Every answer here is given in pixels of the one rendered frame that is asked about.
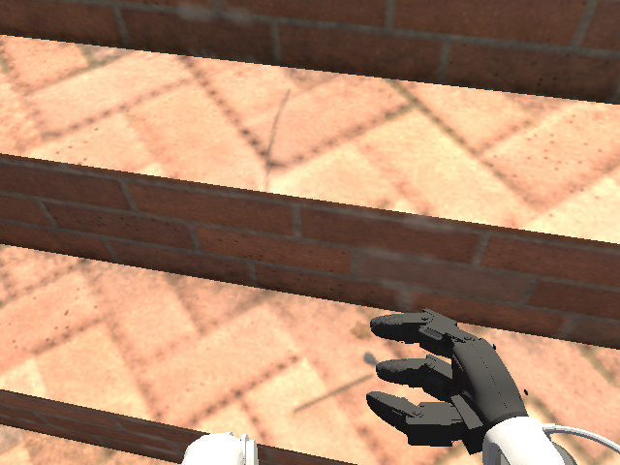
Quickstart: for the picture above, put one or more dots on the right robot forearm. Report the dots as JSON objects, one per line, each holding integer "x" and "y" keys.
{"x": 521, "y": 441}

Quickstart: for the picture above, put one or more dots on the left robot thigh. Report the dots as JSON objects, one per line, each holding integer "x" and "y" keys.
{"x": 222, "y": 449}

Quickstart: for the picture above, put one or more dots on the robot right hand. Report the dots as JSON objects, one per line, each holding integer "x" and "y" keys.
{"x": 478, "y": 390}

